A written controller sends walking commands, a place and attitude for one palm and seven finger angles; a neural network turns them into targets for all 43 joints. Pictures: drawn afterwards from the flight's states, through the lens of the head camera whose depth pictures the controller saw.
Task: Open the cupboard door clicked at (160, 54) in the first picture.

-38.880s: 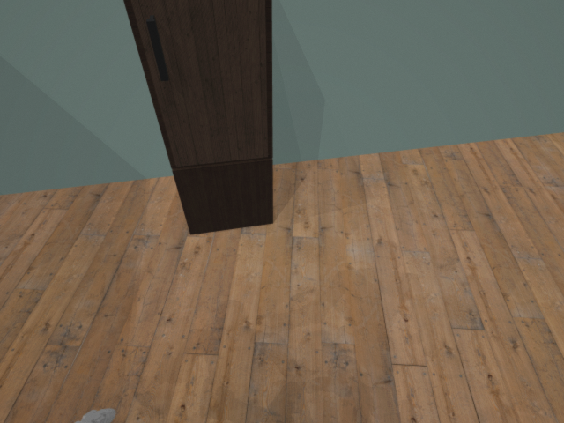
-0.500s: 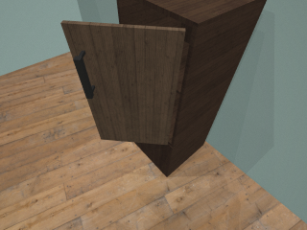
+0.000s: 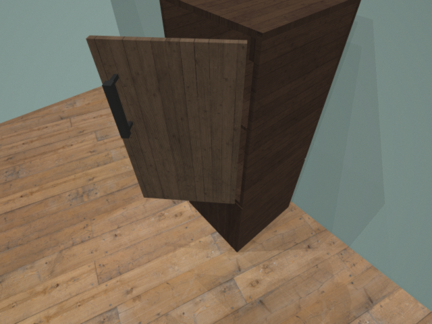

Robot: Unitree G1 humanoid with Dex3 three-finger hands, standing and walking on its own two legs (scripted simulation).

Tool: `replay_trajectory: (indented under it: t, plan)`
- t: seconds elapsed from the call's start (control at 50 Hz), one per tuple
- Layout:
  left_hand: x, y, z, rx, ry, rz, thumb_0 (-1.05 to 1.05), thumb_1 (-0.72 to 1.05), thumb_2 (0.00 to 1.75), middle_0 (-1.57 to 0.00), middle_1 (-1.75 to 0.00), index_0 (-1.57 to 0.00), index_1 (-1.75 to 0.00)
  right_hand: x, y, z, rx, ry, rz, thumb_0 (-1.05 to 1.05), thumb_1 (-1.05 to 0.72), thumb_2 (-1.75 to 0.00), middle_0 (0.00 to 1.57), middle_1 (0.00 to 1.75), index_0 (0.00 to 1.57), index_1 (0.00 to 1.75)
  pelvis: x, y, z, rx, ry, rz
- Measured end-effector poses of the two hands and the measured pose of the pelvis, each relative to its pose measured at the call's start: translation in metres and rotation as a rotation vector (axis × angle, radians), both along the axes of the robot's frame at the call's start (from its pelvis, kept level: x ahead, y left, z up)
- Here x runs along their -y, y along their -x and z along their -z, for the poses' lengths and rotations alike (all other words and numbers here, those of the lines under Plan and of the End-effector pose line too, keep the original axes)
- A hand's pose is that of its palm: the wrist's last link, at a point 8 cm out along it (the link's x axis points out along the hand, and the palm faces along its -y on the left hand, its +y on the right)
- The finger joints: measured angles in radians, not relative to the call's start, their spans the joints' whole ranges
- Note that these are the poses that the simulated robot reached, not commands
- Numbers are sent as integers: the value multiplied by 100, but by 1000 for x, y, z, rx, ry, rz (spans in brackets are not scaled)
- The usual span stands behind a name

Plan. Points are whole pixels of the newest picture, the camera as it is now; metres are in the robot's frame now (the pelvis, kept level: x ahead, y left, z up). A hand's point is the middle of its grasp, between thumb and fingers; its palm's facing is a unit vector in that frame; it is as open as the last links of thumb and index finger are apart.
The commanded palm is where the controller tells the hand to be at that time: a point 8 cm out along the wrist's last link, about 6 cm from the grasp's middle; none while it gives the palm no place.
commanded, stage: look again from close up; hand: left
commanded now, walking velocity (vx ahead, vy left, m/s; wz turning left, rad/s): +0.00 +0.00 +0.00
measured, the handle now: (120, 107) +0.58 +0.28 +0.09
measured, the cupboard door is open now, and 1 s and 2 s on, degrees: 44 44 44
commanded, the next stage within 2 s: shuffle to correct the standing spot in 0.06 s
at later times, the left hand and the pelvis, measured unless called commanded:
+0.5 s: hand out of the picture +0.00 +0.20 -0.18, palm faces +0.06 -0.98 -0.20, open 7.3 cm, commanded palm none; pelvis +0.01 +0.02 -0.01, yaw +0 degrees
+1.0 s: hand out of the picture +0.04 +0.27 -0.18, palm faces +0.07 -0.98 -0.21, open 7.4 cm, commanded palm none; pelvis +0.04 +0.09 +0.00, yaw +0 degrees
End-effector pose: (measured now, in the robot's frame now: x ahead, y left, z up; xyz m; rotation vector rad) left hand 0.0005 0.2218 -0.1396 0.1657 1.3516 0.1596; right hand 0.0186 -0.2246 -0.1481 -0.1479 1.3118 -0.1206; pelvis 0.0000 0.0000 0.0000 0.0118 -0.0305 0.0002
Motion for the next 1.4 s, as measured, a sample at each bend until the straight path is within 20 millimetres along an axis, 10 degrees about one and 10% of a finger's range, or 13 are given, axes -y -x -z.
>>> replay_trajectory:
  t: [0.28, 0.48, 0.72, 0.9, 1.06, 1.2, 1.4]
  plan:
    - [11, 17, 2, -41, 19, -11, 0, 91, 89, -20, -30, -20, -30, 2, 32, 0, -94, -12, 13, 1, -91, -90, 20, 30, 20, 30, 9, 6, -1, -9, 4, 2]
    - [-18, 13, 11, -41, 13, -56, 0, 91, 89, -21, -30, -20, -30, -12, 23, -2, -103, 21, 17, 1, -91, -90, 20, 30, 20, 30, -15, -5, 4, -14, 2, 1]
    - [-51, -47, 5, 52, -57, -3, 0, 91, 89, -20, -30, -20, -30, -44, 9, 17, -90, -39, 31, 1, -91, -90, 20, 30, 20, 30, -33, -18, 14, -37, -22, 28]
    - [-68, -37, -6, 31, -26, -49, 0, 91, 89, -20, -30, -20, -30, -53, -53, -4, -22, -8, -18, 2, -92, -90, 20, 30, 20, 30, -61, -31, -1, -45, -30, -3]
    - [-127, -33, 24, -70, -5, -64, 0, 91, 89, -21, -30, -21, -30, -87, -110, -11, 128, 77, -46, 1, -92, -90, 20, 30, 20, 30, -108, -49, 17, -42, -6, 0]
    - [-147, -68, 11, -10, -16, -39, 0, 91, 89, -20, -30, -20, -30, -118, -99, -18, 86, 63, -33, 0, -93, -90, 20, 30, 20, 30, -118, -56, 3, -47, 4, -1]
    - [-114, -112, -6, 90, -26, 44, 0, 91, 89, -20, -30, -20, -30, -90, -51, 2, -6, 27, 50, 0, -92, -90, 20, 30, 20, 30, -98, -47, 4, -47, -10, 21]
